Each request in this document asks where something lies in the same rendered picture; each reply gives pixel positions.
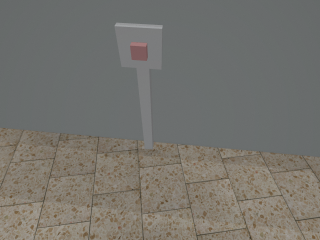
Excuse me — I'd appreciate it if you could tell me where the panel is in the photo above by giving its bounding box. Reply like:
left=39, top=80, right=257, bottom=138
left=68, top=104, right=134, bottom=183
left=114, top=22, right=163, bottom=150

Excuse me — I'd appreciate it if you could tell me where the button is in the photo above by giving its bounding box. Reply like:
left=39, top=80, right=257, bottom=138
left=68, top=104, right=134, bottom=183
left=130, top=42, right=148, bottom=61

